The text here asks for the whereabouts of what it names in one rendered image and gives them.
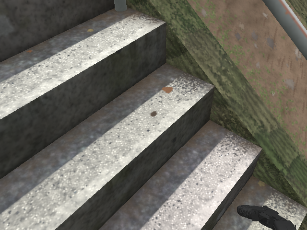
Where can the right robot hand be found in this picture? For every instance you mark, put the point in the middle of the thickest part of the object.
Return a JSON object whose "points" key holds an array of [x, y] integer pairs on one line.
{"points": [[265, 216]]}

